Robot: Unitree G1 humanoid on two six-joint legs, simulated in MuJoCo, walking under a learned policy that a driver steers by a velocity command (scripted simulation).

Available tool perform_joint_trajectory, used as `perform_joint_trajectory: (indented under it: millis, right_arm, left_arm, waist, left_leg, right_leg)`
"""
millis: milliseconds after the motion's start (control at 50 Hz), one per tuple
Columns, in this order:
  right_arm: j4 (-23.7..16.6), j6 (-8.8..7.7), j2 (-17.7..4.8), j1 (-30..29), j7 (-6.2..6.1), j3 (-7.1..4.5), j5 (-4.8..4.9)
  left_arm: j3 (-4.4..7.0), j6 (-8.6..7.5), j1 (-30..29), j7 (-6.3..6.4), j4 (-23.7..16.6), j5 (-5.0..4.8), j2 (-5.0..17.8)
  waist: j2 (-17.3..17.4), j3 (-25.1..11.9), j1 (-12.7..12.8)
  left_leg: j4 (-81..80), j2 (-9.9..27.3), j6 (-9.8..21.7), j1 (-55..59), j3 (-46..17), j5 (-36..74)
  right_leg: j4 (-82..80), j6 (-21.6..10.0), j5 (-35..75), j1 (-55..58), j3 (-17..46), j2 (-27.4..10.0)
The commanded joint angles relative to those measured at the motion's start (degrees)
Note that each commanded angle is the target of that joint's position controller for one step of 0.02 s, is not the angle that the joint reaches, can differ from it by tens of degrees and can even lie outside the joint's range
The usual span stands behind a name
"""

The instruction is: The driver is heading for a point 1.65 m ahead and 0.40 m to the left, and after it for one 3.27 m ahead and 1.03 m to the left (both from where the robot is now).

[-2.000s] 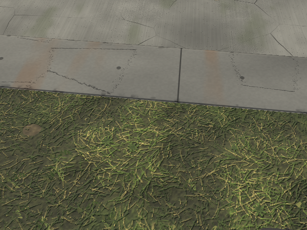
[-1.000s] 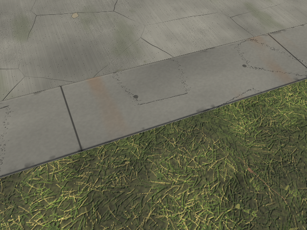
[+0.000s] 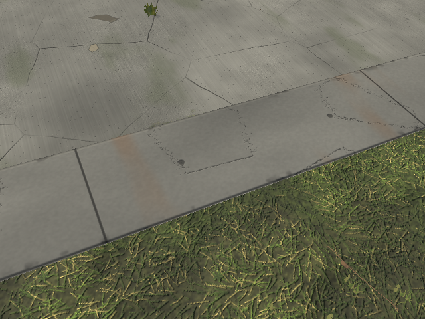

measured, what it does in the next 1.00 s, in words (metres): walks ahead: right foot, then left foot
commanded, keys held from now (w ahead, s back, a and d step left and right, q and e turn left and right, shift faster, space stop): w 1.00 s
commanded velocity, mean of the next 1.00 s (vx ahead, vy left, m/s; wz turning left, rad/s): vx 0.47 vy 0.00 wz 0.00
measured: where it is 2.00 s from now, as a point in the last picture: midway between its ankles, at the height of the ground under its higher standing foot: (203, 184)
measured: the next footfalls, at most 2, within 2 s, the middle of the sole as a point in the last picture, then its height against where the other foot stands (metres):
right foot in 0.32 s outside the picture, level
left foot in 0.88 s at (176, 279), level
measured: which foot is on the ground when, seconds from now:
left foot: down 0.00-0.34, up 0.36-0.86, down 0.88-1.00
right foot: up 0.00-0.30, down 0.32-0.88, up 0.90-1.00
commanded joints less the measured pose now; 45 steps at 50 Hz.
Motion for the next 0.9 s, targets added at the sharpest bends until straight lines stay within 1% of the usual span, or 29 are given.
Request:
perform_joint_trajectory:
  millis: [20,60,120,180,220,260,280,300,320,340,360,380,400,420,440,460,480,500,540,600,680,720,760,800,820,840,860,880,900]
  right_arm:
    - [-2.17,-0.3,-5.86,2.62,-0.25,-0.31,-0.3]
    - [-2.03,0.32,-6.66,4.44,-0.96,-0.31,-0.38]
    - [-2.66,0.91,-8.52,4.97,-1.8,-0.56,-0.43]
    - [-2.19,1.0,-9.07,6.99,-2.0,-0.87,0.06]
    - [-1.88,1.2,-9.14,7.36,-2.03,-1.16,0.54]
    - [-2.18,1.57,-9.99,6.29,-2.06,-1.7,0.69]
    - [-2.58,1.78,-10.8,5.41,-2.08,-2.03,0.57]
    - [-2.96,2.18,-11.29,4.43,-2.1,-2.26,0.38]
    - [-3.52,2.61,-10.68,3.81,-2.13,-2.03,0.02]
    - [-5.08,2.66,-8.78,4.21,-2.11,-1.2,-0.94]
    - [-5.41,1.35,0.55,11.89,-1.42,1.13,-0.24]
    - [-5.57,-0.34,-5.33,6.72,-1.11,-0.18,1.44]
    - [-7.92,-1.31,-8.61,0.66,-1.0,-1.24,2.87]
    - [-8.52,-1.75,-8.84,-2.27,-1.43,-1.3,2.62]
    - [-8.61,-1.54,-8.51,-3.34,-1.85,-1.84,1.67]
    - [-8.4,-0.76,-7.51,-1.82,-1.93,-2.03,1.24]
    - [-8.37,0.03,-6.07,-0.82,-1.95,-1.97,1.16]
    - [-8.63,0.67,-5.22,-0.79,-1.99,-1.94,1.07]
    - [-10.4,1.44,-5.58,-4.57,-2.15,-2.15,0.68]
    - [-13.15,1.34,-5.99,-11.88,-1.94,-2.22,-0.07]
    - [-15.62,0.66,-4.48,-20.73,-0.92,-1.28,0.28]
    - [-16.89,0.53,-4.52,-24.2,-0.29,-0.94,0.66]
    - [-18.4,0.29,-5.03,-26.83,0.48,-0.82,0.87]
    - [-19.39,0.0,-6.22,-27.04,1.16,-1.03,0.95]
    - [-19.26,-0.11,-7.19,-25.38,1.34,-1.36,1.01]
    - [-18.44,-0.22,-8.65,-21.42,1.33,-2.06,0.96]
    - [-15.76,-0.2,-10.94,-12.55,1.06,-3.43,0.89]
    - [-13.18,-0.08,-14.91,-1.4,0.5,-4.76,0.23]
    - [-11.42,0.36,-19.75,3.89,0.6,-5.92,-0.25]
  left_arm:
    - [1.11,-1.58,-7.17,-0.79,-4.63,0.82,3.93]
    - [0.62,-1.27,-10.26,-1.17,-5.78,0.98,2.12]
    - [-0.45,-1.19,-16.8,-1.71,-8.17,0.67,0.27]
    - [-0.85,-1.2,-21.04,-2.47,-9.71,0.27,0.96]
    - [-0.89,-1.4,-22.63,-3.05,-10.79,0.12,1.78]
    - [-0.39,-1.71,-21.54,-3.49,-11.11,0.2,3.52]
    - [0.26,-1.79,-18.91,-3.47,-10.65,0.31,4.96]
    - [1.29,-1.74,-12.84,-3.21,-9.08,0.36,6.78]
    - [2.7,-1.46,-2.49,-2.7,-5.85,0.16,9.04]
    - [3.77,-1.1,8.41,-1.95,-3.48,0.87,12.81]
    - [3.91,-0.92,11.65,-2.43,-1.95,1.53,15.47]
    - [2.35,-1.14,9.27,-2.61,-2.09,1.1,10.0]
    - [1.61,-1.48,3.79,-2.48,-2.79,0.97,7.75]
    - [1.13,-1.91,-0.9,-2.57,-3.76,1.25,6.47]
    - [0.79,-2.29,-3.64,-2.82,-4.04,1.97,5.11]
    - [0.33,-2.58,-4.87,-2.95,-3.82,2.6,3.66]
    - [0.2,-2.7,-4.89,-3.09,-3.32,2.56,3.24]
    - [0.18,-2.83,-4.17,-3.0,-2.68,2.25,3.47]
    - [0.42,-2.99,-2.28,-2.28,-1.54,2.15,5.18]
    - [0.7,-2.59,1.12,-0.98,-0.56,2.07,6.92]
    - [0.71,-2.07,5.82,-0.36,0.68,1.39,7.99]
    - [0.77,-1.65,8.61,-0.31,1.8,1.04,8.29]
    - [0.93,-0.9,10.59,-0.22,2.76,0.91,8.49]
    - [1.28,-0.15,10.82,-0.04,3.09,0.88,9.2]
    - [1.46,0.19,10.17,0.03,2.95,0.92,9.68]
    - [1.58,0.51,8.91,0.06,2.59,0.98,10.19]
    - [1.23,0.87,8.0,0.05,2.23,1.22,9.35]
    - [0.26,0.85,8.26,0.1,0.87,2.09,7.39]
    - [-1.97,-0.42,15.81,-0.66,0.58,2.08,-0.37]
  waist:
    - [7.53,5.43,-0.97]
    - [6.86,5.23,-1.58]
    - [6.61,6.58,-2.79]
    - [7.38,8.62,-3.47]
    - [7.48,9.52,-2.76]
    - [7.7,8.06,-0.6]
    - [8.61,5.49,1.35]
    - [9.48,1.12,4.86]
    - [9.09,-5.06,9.72]
    - [2.96,-13.21,12.93]
    - [-14.22,-22.86,7.5]
    - [-10.0,-18.36,9.51]
    - [-7.93,-8.62,8.09]
    - [-1.94,-4.61,6.12]
    - [-0.17,-2.17,4.12]
    - [-1.16,-1.94,1.88]
    - [-2.18,-1.67,0.91]
    - [-2.29,-0.77,0.39]
    - [-1.8,1.89,0.38]
    - [-0.58,3.74,2.15]
    - [-0.47,4.47,5.26]
    - [-0.48,5.11,6.58]
    - [-0.62,5.62,7.01]
    - [-1.49,4.95,5.9]
    - [-2.32,3.75,4.6]
    - [-3.28,1.11,2.05]
    - [-2.83,-4.21,-2.37]
    - [0.9,-12.82,-6.19]
    - [15.91,-21.24,-3.06]
  left_leg:
    - [-15.94,14.11,6.92,11.31,-16.72,8.67]
    - [-16.03,13.06,7.28,11.17,-12.46,17.11]
    - [-17.62,11.87,7.02,6.51,-8.34,18.09]
    - [-18.9,12.89,7.45,4.97,-6.83,17.18]
    - [-18.01,14.59,7.13,7.7,-6.41,19.67]
    - [-14.58,15.91,6.13,11.07,-5.51,28.48]
    - [-10.76,16.07,5.52,12.18,-4.83,39.15]
    - [-3.44,15.24,4.64,12.04,-3.46,50.27]
    - [8.12,12.74,3.03,7.96,-1.72,53.75]
    - [26.49,9.68,1.43,-6.32,-0.49,36.07]
    - [46.6,-2.22,-1.78,-25.67,-3.13,-10.52]
    - [53.95,-0.42,-0.4,-31.88,-10.23,-14.18]
    - [55.25,2.48,0.65,-36.12,-8.32,-9.72]
    - [52.69,5.57,0.99,-33.51,-7.21,-3.97]
    - [49.44,7.55,0.83,-30.51,-6.59,-0.5]
    - [47.51,9.16,0.88,-26.75,-7.13,1.41]
    - [45.68,9.64,0.69,-24.89,-6.99,1.79]
    - [43.7,10.13,0.33,-24.6,-6.59,1.63]
    - [38.93,10.81,-0.94,-27.7,-5.77,4.61]
    - [28.08,10.78,-2.57,-33.01,-5.1,14.62]
    - [13.63,7.59,-2.65,-29.53,-1.76,24.56]
    - [10.13,6.76,-2.47,-29.98,-1.55,24.54]
    - [7.55,6.24,-1.58,-31.69,-1.95,21.76]
    - [5.75,5.52,-0.13,-30.86,-1.99,17.22]
    - [5.2,4.61,0.67,-27.86,-1.36,14.9]
    - [4.59,2.78,1.76,-21.6,0.22,13.28]
    - [3.78,1.03,3.46,-9.78,1.69,13.99]
    - [6.35,8.35,6.81,8.37,-6.18,15.55]
    - [1.34,22.21,16.33,30.15,-33.89,3.93]
  right_leg:
    - [-2.67,0.26,7.99,-19.87,0.99,-4.79]
    - [-8.12,1.81,10.9,-19.47,-0.78,-4.24]
    - [-19.53,3.07,17.19,-14.61,-2.63,-2.64]
    - [-25.42,2.73,20.57,-10.85,-3.62,-1.49]
    - [-27.97,1.36,20.17,-10.62,-2.79,-1.53]
    - [-29.91,-0.46,17.83,-7.55,-2.81,-0.74]
    - [-29.82,-1.46,16.41,-2.82,-3.72,0.73]
    - [-29.46,-2.83,15.32,5.46,-5.0,2.62]
    - [-29.57,-4.55,15.66,18.81,-5.26,3.36]
    - [-27.87,-8.09,11.94,37.57,7.72,-7.62]
    - [-37.79,-17.37,-5.78,52.5,38.37,-21.32]
    - [-44.49,-15.26,-10.8,48.37,43.19,-19.77]
    - [-45.32,-12.68,-6.29,39.91,33.87,-18.24]
    - [-46.56,-11.45,1.99,30.7,26.45,-16.29]
    - [-47.72,-10.66,8.56,23.35,20.76,-14.24]
    - [-49.22,-10.17,11.12,19.07,16.78,-12.34]
    - [-50.67,-10.45,11.78,16.52,14.87,-11.65]
    - [-51.99,-10.92,12.3,14.54,13.12,-11.28]
    - [-54.28,-11.53,13.11,12.31,10.55,-11.09]
    - [-55.23,-10.91,15.83,14.5,7.84,-10.36]
    - [-54.92,-8.64,18.01,16.39,3.09,-8.34]
    - [-53.65,-8.57,17.95,20.22,3.05,-9.51]
    - [-51.26,-8.28,19.44,25.4,3.52,-11.61]
    - [-48.26,-7.36,23.74,29.59,4.14,-13.6]
    - [-46.03,-6.71,28.8,30.73,4.03,-13.93]
    - [-41.3,-5.9,38.51,30.96,3.1,-13.23]
    - [-31.17,-4.49,45.59,28.77,0.86,-10.44]
    - [-14.87,-2.62,35.84,18.14,-1.51,-7.28]
    - [7.47,1.59,3.83,-6.21,-2.67,3.56]
Keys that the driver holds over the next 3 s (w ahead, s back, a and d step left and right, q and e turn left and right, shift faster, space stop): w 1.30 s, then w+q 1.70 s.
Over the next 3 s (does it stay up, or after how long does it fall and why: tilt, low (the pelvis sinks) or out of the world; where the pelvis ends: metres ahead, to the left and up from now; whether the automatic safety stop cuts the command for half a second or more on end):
stays up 1.70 0.13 -0.20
